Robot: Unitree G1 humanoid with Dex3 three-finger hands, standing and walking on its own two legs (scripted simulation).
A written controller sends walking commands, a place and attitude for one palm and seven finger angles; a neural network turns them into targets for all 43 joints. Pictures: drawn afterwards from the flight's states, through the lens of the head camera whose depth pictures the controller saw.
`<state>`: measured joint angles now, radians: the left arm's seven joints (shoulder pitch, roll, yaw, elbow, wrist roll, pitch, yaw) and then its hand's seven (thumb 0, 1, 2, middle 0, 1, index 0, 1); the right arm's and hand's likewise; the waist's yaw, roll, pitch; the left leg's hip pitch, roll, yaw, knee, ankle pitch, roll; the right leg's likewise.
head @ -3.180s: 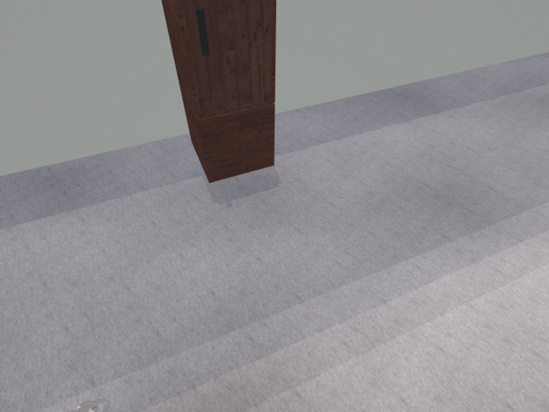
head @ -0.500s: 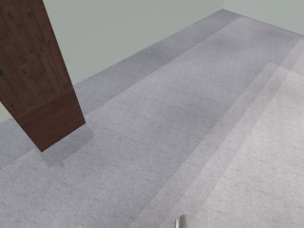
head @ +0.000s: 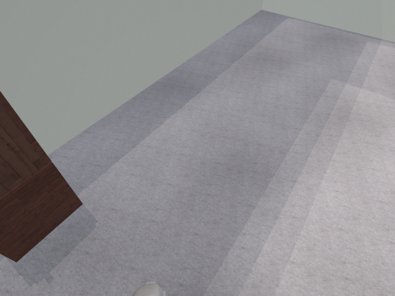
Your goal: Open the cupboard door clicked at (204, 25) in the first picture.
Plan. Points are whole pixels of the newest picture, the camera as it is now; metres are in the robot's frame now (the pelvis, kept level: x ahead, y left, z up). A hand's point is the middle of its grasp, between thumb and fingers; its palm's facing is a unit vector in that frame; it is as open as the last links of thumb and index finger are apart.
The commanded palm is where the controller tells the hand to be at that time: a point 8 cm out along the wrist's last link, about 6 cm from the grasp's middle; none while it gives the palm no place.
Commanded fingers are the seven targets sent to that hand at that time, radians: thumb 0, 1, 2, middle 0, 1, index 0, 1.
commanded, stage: turn to face it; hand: left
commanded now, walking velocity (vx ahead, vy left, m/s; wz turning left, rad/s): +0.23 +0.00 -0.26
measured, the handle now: out of the picture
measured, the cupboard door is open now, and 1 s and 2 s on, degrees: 0 0 0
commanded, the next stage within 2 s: take the last steps up to it in 1.66 s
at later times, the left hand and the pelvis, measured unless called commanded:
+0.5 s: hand (106, 273) +0.20 +0.24 -0.17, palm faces +0.18 -0.96 -0.19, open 7.4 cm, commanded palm none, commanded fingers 0.00 0.90 0.90 -0.20 -0.30 -0.20 -0.30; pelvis +0.13 +0.04 +0.00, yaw +8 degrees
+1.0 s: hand out of the picture +0.09 +0.21 -0.16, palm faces +0.49 -0.83 -0.28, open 7.4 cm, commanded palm none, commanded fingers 0.00 0.90 0.90 -0.20 -0.30 -0.20 -0.30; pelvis +0.14 +0.00 +0.00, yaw +28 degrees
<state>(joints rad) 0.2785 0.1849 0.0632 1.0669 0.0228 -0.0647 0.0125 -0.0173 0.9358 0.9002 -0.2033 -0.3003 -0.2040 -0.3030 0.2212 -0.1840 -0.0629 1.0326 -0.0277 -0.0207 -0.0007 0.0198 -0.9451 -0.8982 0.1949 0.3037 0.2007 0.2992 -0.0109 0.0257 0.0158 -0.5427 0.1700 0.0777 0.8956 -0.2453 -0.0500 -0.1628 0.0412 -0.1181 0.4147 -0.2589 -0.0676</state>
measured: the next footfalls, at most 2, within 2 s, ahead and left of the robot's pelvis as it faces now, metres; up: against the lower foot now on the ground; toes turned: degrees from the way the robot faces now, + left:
left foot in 0.16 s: +0.19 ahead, +0.15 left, +0.00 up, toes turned +9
right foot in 0.62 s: +0.22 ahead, -0.09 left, +0.00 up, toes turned +9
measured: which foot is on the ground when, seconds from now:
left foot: up 0.00-0.14, down 0.16-0.62, up 0.64-1.00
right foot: down 0.00-0.16, up 0.18-0.60, down 0.62-1.00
